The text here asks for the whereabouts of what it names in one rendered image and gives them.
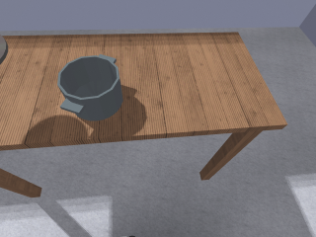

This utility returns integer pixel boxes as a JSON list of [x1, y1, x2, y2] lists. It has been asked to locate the table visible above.
[[0, 32, 287, 198]]

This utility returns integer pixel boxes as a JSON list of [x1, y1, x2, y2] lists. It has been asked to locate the pot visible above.
[[57, 54, 123, 121]]

